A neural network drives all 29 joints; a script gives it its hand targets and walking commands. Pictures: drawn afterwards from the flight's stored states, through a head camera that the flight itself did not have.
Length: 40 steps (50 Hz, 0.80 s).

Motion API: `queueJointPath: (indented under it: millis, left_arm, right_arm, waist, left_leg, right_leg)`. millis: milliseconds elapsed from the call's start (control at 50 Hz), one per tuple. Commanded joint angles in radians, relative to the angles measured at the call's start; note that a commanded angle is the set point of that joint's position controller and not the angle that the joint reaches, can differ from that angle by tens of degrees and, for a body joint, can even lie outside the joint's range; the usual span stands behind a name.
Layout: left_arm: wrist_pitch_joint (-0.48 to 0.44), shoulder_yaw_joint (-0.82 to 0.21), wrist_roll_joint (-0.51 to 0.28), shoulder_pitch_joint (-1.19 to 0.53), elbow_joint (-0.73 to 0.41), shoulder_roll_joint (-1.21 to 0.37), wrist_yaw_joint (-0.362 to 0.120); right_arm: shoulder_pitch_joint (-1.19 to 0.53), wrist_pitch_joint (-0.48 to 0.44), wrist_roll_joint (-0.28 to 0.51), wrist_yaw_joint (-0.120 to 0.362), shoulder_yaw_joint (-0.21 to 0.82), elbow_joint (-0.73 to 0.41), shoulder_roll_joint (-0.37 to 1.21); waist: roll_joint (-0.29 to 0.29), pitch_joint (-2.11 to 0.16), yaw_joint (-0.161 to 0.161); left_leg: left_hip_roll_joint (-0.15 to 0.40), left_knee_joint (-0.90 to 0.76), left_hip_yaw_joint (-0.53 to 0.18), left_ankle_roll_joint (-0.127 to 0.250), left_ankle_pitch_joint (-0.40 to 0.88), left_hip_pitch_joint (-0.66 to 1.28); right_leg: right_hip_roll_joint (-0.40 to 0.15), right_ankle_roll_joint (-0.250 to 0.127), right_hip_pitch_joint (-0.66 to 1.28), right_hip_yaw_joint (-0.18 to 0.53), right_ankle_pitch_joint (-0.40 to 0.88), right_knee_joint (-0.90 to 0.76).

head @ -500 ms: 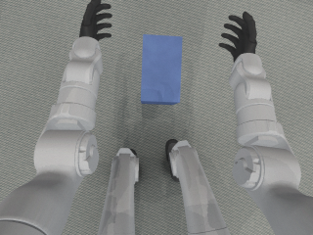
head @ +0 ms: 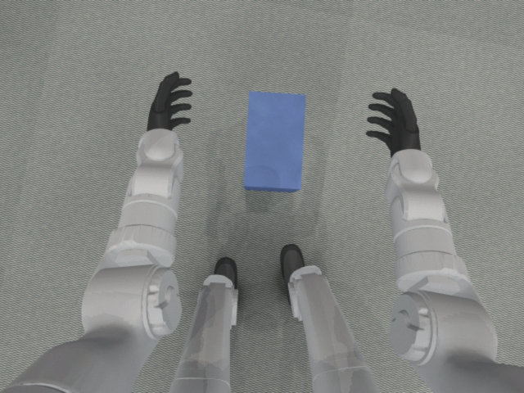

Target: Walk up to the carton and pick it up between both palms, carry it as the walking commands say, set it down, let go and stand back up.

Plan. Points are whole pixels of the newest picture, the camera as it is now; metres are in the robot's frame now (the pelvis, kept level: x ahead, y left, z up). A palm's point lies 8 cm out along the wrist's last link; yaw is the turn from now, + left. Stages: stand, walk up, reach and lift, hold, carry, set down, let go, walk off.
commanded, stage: let go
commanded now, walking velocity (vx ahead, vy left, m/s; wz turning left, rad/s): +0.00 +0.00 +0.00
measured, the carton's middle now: (272, 146) +0.51 -0.05 -0.59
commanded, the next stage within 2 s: stand in 1.14 s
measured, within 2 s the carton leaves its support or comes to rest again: neither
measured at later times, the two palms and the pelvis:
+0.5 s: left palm (89, 244) +0.31 +0.20 -0.02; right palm (473, 265) +0.26 -0.23 -0.01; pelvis +0.06 +0.00 +0.07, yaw -1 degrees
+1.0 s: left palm (14, 340) +0.22 +0.25 +0.02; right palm (483, 303) +0.23 -0.21 +0.02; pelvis +0.07 +0.02 +0.09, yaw -1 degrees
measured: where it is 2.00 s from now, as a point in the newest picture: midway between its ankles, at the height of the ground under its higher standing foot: (259, 294)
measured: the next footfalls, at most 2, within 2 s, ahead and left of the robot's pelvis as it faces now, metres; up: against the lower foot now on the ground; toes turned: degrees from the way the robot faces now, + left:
none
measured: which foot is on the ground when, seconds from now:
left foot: down 0.00-1.00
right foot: down 0.00-1.00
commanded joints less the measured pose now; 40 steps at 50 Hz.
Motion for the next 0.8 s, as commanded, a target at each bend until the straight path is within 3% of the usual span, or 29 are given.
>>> queueJointPath:
  millis: [0, 20, 40, 60, 80, 100, 120, 140, 160, 180, 200, 220, 260, 280, 300, 380, 400, 420, 440, 480, 500, 520, 540, 560, 580, 600, 660, 760, 780]
  left_arm:
    - [-0.024, -0.048, -0.038, -0.086, -0.348, 0.081, 0.054]
    - [-0.014, -0.099, -0.054, 0.008, -0.33, 0.054, 0.029]
    - [-0.015, -0.118, -0.089, -0.032, -0.386, 0.036, 0.027]
    - [-0.017, -0.119, -0.094, 0.017, -0.305, 0.028, 0.016]
    - [-0.025, -0.121, -0.088, 0.162, -0.321, 0.031, 0.009]
    - [-0.029, -0.126, -0.115, 0.102, -0.32, 0.048, 0.002]
    - [-0.05, -0.134, -0.1, 0.352, -0.285, 0.06, -0.009]
    - [-0.052, -0.126, -0.112, 0.255, -0.262, 0.103, -0.015]
    - [-0.066, -0.145, -0.111, 0.413, -0.256, 0.089, -0.019]
    - [-0.081, -0.153, -0.122, 0.411, -0.234, 0.076, -0.033]
    - [-0.098, -0.159, -0.133, 0.412, -0.278, 0.092, -0.041]
    - [-0.106, -0.164, -0.132, 0.424, -0.306, 0.092, -0.056]
    - [-0.114, -0.167, -0.146, 0.461, -0.206, 0.092, -0.067]
    - [-0.115, -0.165, -0.146, 0.547, -0.198, 0.08, -0.07]
    - [-0.121, -0.153, -0.141, 0.658, -0.169, 0.1, -0.077]
    - [-0.16, -0.173, -0.144, 0.713, -0.328, 0.142, -0.071]
    - [-0.168, -0.189, -0.165, 0.703, -0.373, 0.135, -0.073]
    - [-0.157, -0.181, -0.159, 0.767, -0.333, 0.14, -0.079]
    - [-0.146, -0.187, -0.192, 0.76, -0.346, 0.14, -0.096]
    - [-0.155, -0.217, -0.193, 0.88, -0.416, 0.123, -0.099]
    - [-0.135, -0.194, -0.196, 0.889, -0.341, 0.159, -0.102]
    - [-0.14, -0.19, -0.183, 0.926, -0.365, 0.174, -0.11]
    - [-0.137, -0.187, -0.195, 0.925, -0.393, 0.183, -0.109]
    - [-0.139, -0.23, -0.217, 0.964, -0.405, 0.176, -0.117]
    - [-0.146, -0.246, -0.221, 0.932, -0.463, 0.164, -0.122]
    - [-0.121, -0.232, -0.222, 1.019, -0.418, 0.18, -0.13]
    - [-0.103, -0.247, -0.239, 1.091, -0.417, 0.162, -0.149]
    - [-0.067, -0.262, -0.272, 1.131, -0.471, 0.187, -0.17]
    - [-0.061, -0.272, -0.264, 1.09, -0.484, 0.187, -0.175]
  right_arm:
    - [-0.076, -0.029, 0.091, 0.049, 0.123, -0.29, -0.194]
    - [0.089, -0.004, 0.072, 0.052, 0.129, -0.161, -0.148]
    - [0.065, -0.007, 0.089, 0.06, 0.131, -0.197, -0.17]
    - [0.106, -0.011, 0.08, 0.054, 0.135, -0.134, -0.164]
    - [0.195, -0.017, 0.087, 0.071, 0.165, -0.192, -0.149]
    - [0.17, -0.012, 0.103, 0.082, 0.168, -0.158, -0.139]
    - [0.305, -0.039, 0.085, 0.065, 0.164, -0.26, -0.135]
    - [0.263, -0.027, 0.107, 0.077, 0.186, -0.168, -0.119]
    - [0.362, -0.05, 0.097, 0.073, 0.19, -0.254, -0.142]
    - [0.374, -0.05, 0.093, 0.07, 0.177, -0.158, -0.156]
    - [0.414, -0.058, 0.122, 0.072, 0.21, -0.174, -0.136]
    - [0.469, -0.06, 0.101, 0.069, 0.194, -0.156, -0.144]
    - [0.424, -0.076, 0.151, 0.071, 0.227, -0.165, -0.14]
    - [0.552, -0.08, 0.146, 0.075, 0.243, -0.17, -0.144]
    - [0.605, -0.096, 0.159, 0.074, 0.281, -0.207, -0.144]
    - [0.679, -0.128, 0.211, 0.066, 0.298, -0.316, -0.162]
    - [0.723, -0.128, 0.207, 0.064, 0.283, -0.29, -0.19]
    - [0.754, -0.125, 0.195, 0.061, 0.294, -0.29, -0.196]
    - [0.79, -0.116, 0.224, 0.07, 0.329, -0.263, -0.175]
    - [0.844, -0.119, 0.217, 0.073, 0.333, -0.385, -0.192]
    - [0.878, -0.109, 0.195, 0.068, 0.287, -0.299, -0.232]
    - [0.882, -0.107, 0.194, 0.074, 0.301, -0.343, -0.238]
    - [0.921, -0.104, 0.189, 0.074, 0.289, -0.362, -0.263]
    - [0.908, -0.095, 0.192, 0.08, 0.325, -0.364, -0.23]
    - [0.911, -0.103, 0.177, 0.079, 0.291, -0.426, -0.28]
    - [0.972, -0.078, 0.21, 0.082, 0.347, -0.338, -0.244]
    - [0.968, -0.054, 0.208, 0.095, 0.347, -0.362, -0.253]
    - [1.006, -0.021, 0.195, 0.091, 0.316, -0.346, -0.269]
    - [0.944, -0.011, 0.178, 0.096, 0.308, -0.376, -0.277]
  waist:
    - [0.084, -1.089, 0.024]
    - [0.13, -0.947, 0.018]
    - [0.105, -0.937, -0.019]
    - [0.065, -0.805, -0.036]
    - [0.065, -0.781, -0.026]
    - [-0.002, -0.731, -0.04]
    - [-0.064, -0.822, -0.023]
    - [-0.103, -0.729, -0.007]
    - [-0.081, -0.81, -0.01]
    - [-0.039, -0.655, 0.002]
    - [-0.078, -0.645, -0.007]
    - [-0.058, -0.602, -0.017]
    - [0.0, -0.432, 0.027]
    - [-0.053, -0.486, 0.007]
    - [-0.07, -0.467, 0.033]
    - [0.011, -0.454, 0.074]
    - [0.048, -0.405, 0.04]
    - [-0.018, -0.374, 0.046]
    - [0.013, -0.322, 0.041]
    - [0.008, -0.334, 0.059]
    - [0.032, -0.251, 0.025]
    - [0.057, -0.214, 0.063]
    - [0.052, -0.22, 0.044]
    - [-0.005, -0.207, 0.065]
    - [0.024, -0.196, 0.021]
    - [0.052, -0.127, 0.052]
    - [0.03, -0.091, 0.063]
    - [-0.011, -0.049, 0.038]
    - [0.014, 0.014, 0.039]
  left_leg:
    - [-0.02, -0.095, 0.063, -0.035, 0.441, 0.593]
    - [-0.021, -0.156, 0.09, -0.042, 0.395, 0.555]
    - [-0.021, -0.141, 0.083, -0.04, 0.353, 0.549]
    - [-0.018, -0.156, 0.098, -0.042, 0.318, 0.419]
    - [-0.022, -0.216, 0.101, -0.022, 0.263, 0.474]
    - [-0.016, -0.213, 0.087, -0.013, 0.221, 0.407]
    - [-0.018, -0.219, 0.087, -0.014, 0.301, 0.479]
    - [-0.009, -0.235, 0.087, 0.0, 0.182, 0.397]
    - [-0.009, -0.251, 0.084, -0.013, 0.24, 0.467]
    - [-0.007, -0.276, 0.096, -0.023, 0.205, 0.416]
    - [-0.006, -0.288, 0.087, -0.014, 0.191, 0.423]
    - [-0.007, -0.304, 0.091, -0.015, 0.164, 0.468]
    - [0.002, -0.345, 0.087, -0.005, 0.114, 0.511]
    - [0.011, -0.34, 0.082, -0.007, 0.147, 0.576]
    - [0.013, -0.369, 0.085, -0.004, 0.124, 0.608]
    - [0.001, -0.397, 0.081, -0.008, 0.201, 0.733]
    - [0.009, -0.416, 0.076, -0.01, 0.214, 0.787]
    - [0.01, -0.431, 0.071, 0.004, 0.244, 0.783]
    - [0.013, -0.458, 0.085, 0.01, 0.177, 0.852]
    - [0.013, -0.477, 0.077, 0.008, 0.238, 0.958]
    - [0.023, -0.494, 0.069, -0.004, 0.217, 0.933]
    - [0.023, -0.514, 0.066, -0.004, 0.227, 0.994]
    - [0.016, -0.524, 0.066, -0.003, 0.248, 1.022]
    - [0.024, -0.53, 0.062, 0.012, 0.275, 1.073]
    - [0.031, -0.534, 0.051, 0.01, 0.25, 1.053]
    - [0.039, -0.558, 0.058, 0.019, 0.236, 1.049]
    - [0.037, -0.575, 0.05, 0.023, 0.291, 1.066]
    - [0.043, -0.58, 0.036, 0.014, 0.32, 1.163]
    - [0.054, -0.597, 0.04, 0.004, 0.197, 1.125]
  right_leg:
    - [0.008, 0.031, 0.799, -0.06, 0.484, -0.005]
    - [-0.004, 0.025, 0.811, -0.039, 0.46, -0.073]
    - [0.001, 0.013, 0.81, -0.047, 0.418, -0.068]
    - [-0.015, 0.009, 0.853, -0.016, 0.454, -0.104]
    - [-0.017, 0.02, 0.885, -0.019, 0.415, -0.142]
    - [-0.022, 0.015, 0.894, -0.013, 0.424, -0.133]
    - [-0.027, 0.029, 1.018, 0.002, 0.57, -0.148]
    - [-0.031, 0.035, 0.979, -0.002, 0.459, -0.148]
    - [-0.038, 0.032, 1.079, 0.001, 0.558, -0.152]
    - [-0.046, 0.031, 1.05, 0.024, 0.523, -0.181]
    - [-0.05, 0.031, 1.101, 0.036, 0.546, -0.191]
    - [-0.045, 0.027, 1.061, 0.02, 0.463, -0.214]
    - [-0.05, 0.033, 0.983, 0.007, 0.345, -0.245]
    - [-0.044, 0.035, 1.022, 0.005, 0.403, -0.239]
    - [-0.048, 0.043, 1.084, 0.005, 0.39, -0.266]
    - [-0.042, 0.035, 1.194, 0.003, 0.472, -0.289]
    - [-0.034, 0.025, 1.149, 0.002, 0.398, -0.316]
    - [-0.032, 0.031, 1.184, 0.007, 0.476, -0.331]
    - [-0.039, 0.03, 1.183, -0.01, 0.36, -0.372]
    - [-0.029, 0.034, 1.234, -0.024, 0.36, -0.377]
    - [-0.037, 0.023, 1.211, -0.011, 0.319, -0.422]
    - [-0.035, 0.035, 1.204, -0.032, 0.286, -0.43]
    - [-0.024, 0.031, 1.216, -0.012, 0.296, -0.448]
    - [-0.014, 0.044, 1.228, -0.051, 0.281, -0.437]
    - [-0.017, 0.024, 1.231, -0.022, 0.269, -0.448]
    - [-0.02, 0.025, 1.248, -0.047, 0.231, -0.461]
    - [-0.017, 0.023, 1.274, -0.043, 0.279, -0.47]
    - [-0.013, 0.017, 1.306, -0.051, 0.243, -0.488]
    - [-0.016, 0.01, 1.273, -0.055, 0.157, -0.485]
